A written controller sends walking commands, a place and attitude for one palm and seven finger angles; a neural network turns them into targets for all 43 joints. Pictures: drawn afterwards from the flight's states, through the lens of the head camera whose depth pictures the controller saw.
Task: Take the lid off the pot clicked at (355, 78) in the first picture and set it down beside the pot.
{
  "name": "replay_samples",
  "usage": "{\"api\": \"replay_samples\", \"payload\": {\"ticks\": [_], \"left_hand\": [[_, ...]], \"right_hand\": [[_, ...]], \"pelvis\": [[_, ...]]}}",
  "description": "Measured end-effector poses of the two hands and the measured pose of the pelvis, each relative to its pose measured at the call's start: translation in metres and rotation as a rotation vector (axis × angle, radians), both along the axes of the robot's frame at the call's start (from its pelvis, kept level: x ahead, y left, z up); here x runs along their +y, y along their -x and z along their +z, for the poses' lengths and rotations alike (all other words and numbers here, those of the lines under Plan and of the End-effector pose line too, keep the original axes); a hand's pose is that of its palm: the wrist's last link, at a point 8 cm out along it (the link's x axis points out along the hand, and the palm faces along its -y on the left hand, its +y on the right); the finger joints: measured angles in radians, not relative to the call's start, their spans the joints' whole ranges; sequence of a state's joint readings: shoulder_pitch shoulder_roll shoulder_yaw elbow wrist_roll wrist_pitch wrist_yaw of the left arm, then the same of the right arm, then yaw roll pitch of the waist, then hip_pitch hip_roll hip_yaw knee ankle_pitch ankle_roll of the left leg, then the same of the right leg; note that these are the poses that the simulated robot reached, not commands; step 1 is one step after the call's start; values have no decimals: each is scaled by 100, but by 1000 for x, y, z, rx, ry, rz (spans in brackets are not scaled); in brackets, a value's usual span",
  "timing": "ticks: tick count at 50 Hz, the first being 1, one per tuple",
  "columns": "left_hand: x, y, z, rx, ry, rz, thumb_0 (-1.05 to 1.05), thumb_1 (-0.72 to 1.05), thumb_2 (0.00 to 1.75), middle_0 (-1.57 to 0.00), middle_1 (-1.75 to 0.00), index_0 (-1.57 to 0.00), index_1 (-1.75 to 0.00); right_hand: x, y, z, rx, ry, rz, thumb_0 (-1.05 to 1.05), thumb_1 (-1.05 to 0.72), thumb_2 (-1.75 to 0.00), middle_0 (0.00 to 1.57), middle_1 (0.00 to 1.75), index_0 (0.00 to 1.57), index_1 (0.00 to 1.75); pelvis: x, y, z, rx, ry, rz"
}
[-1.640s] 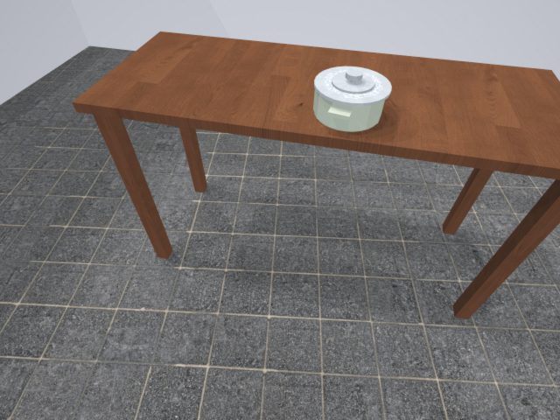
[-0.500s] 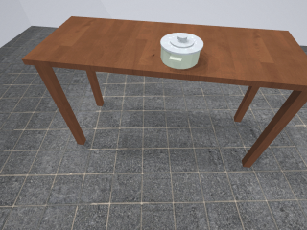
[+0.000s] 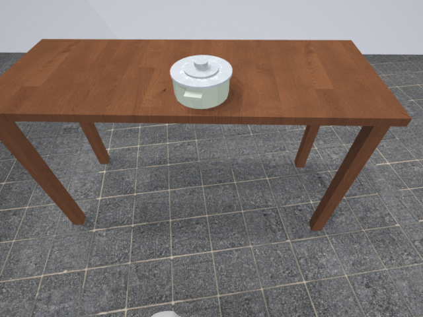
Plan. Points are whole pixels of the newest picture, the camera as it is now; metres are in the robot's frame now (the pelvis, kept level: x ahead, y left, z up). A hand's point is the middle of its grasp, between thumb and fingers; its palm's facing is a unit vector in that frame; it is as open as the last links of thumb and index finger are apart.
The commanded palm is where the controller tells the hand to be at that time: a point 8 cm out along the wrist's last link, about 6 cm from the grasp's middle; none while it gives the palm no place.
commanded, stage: take the last steps up to it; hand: left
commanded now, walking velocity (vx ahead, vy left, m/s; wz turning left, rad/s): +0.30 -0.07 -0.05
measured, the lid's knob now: (200, 62) +0.77 +0.07 +0.10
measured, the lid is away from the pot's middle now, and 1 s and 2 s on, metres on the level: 0.00 0.00 0.00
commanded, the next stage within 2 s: come to a stop and stand still in 0.52 s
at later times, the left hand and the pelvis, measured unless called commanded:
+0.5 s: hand (143, 287) +0.22 +0.18 -0.17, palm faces +0.04 -0.98 -0.18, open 7.3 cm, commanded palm none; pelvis +0.18 +0.00 +0.00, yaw -2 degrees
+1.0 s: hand (161, 245) +0.33 +0.16 -0.18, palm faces +0.06 -0.97 -0.23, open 7.3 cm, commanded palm none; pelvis +0.28 -0.03 -0.01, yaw -1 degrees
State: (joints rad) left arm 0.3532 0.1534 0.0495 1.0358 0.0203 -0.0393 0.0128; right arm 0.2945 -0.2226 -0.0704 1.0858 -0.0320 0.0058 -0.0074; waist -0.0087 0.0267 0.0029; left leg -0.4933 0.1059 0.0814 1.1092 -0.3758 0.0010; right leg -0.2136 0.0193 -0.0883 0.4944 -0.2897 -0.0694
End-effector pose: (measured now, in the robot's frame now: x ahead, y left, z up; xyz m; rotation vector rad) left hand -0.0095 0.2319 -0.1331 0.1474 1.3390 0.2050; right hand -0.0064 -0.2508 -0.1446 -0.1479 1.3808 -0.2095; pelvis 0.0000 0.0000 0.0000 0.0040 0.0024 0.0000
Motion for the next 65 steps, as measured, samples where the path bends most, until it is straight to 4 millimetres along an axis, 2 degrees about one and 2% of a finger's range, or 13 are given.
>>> {"api": "replay_samples", "payload": {"ticks": [7, 12, 14, 17, 27, 31, 34, 38, 42, 48, 52, 57, 65], "left_hand": [[-25, -9, -6, 107, 80, 16, 0, 90, 89, -21, -30, -20, -30], [-23, -28, -21, 165, 116, 48, 0, 90, 89, -21, -30, -20, -30], [-18, -42, -31, 186, 124, 37, 0, 90, 89, -21, -30, -20, -30], [-8, -81, -33, 167, 109, 2, 0, 90, 89, -21, -30, -20, -30], [-8, -251, 1, -92, 23, -62, 0, 92, 89, -20, -30, -19, -30], [-24, -303, 1, -143, -18, -107, 0, 92, 89, -20, -30, -19, -30], [-39, -323, -2, -159, -35, -97, 0, 91, 89, -20, -30, -19, -30], [-59, -332, 1, -115, -20, -85, 0, 91, 89, -20, -30, -19, -30], [-59, -337, 1, -87, -24, -57, 0, 93, 89, -21, -30, -20, -30], [-40, -330, -8, -59, -15, -26, 0, 92, 89, -21, -30, -20, -30], [-15, -325, -24, -48, 1, -10, 0, 91, 89, -21, -30, -20, -30], [9, -317, -26, -36, -1, 3, 0, 91, 89, -21, -30, -20, -30], [20, -285, -15, 23, 26, -17, 0, 91, 89, -20, -30, -19, -30]], "right_hand": [[13, -105, 14, -160, -14, 28, 0, -91, -90, 20, 30, 19, 30], [36, -180, 12, -254, -20, 70, 0, -91, -90, 20, 30, 19, 30], [42, -199, 5, -295, -9, 65, 0, -91, -90, 20, 30, 20, 30], [45, -202, 6, -276, -9, 24, 0, -92, -90, 20, 30, 20, 30], [5, -187, 9, -38, -5, -30, -1, -94, -90, 20, 30, 20, 30], [-15, -192, -9, 28, -38, -64, 0, -92, -90, 20, 30, 20, 30], [-30, -207, -20, 74, -43, -55, 0, -92, -90, 20, 30, 20, 30], [-40, -248, -14, 48, -30, -41, 0, -92, -90, 20, 30, 20, 30], [-41, -295, -7, -13, -23, -13, 0, -91, -90, 20, 30, 19, 30], [-29, -361, 6, -133, 3, 44, 0, -91, -90, 20, 30, 19, 30], [-14, -389, 14, -229, 41, 80, 0, -91, -90, 20, 30, 20, 30], [7, -389, 29, -256, 66, 122, 0, -91, -90, 20, 30, 20, 30], [28, -354, 38, -229, 44, 84, 0, -91, -90, 20, 30, 20, 30]], "pelvis": [[0, -48, 4, 5, 16, -18], [9, -93, -7, -13, 22, -26], [14, -108, -17, -21, 26, -43], [12, -128, -15, -28, -1, -52], [-13, -194, 4, 1, -12, -32], [-39, -226, -8, -2, -26, -25], [-51, -243, -14, -8, -8, -19], [-55, -262, -6, -7, -2, -19], [-56, -272, -2, -6, -6, -17], [-41, -276, -3, -11, 1, -13], [-23, -277, -12, -17, 26, -8], [-9, -270, -7, -29, 36, -7], [2, -261, 8, -4, 45, -23]]}}
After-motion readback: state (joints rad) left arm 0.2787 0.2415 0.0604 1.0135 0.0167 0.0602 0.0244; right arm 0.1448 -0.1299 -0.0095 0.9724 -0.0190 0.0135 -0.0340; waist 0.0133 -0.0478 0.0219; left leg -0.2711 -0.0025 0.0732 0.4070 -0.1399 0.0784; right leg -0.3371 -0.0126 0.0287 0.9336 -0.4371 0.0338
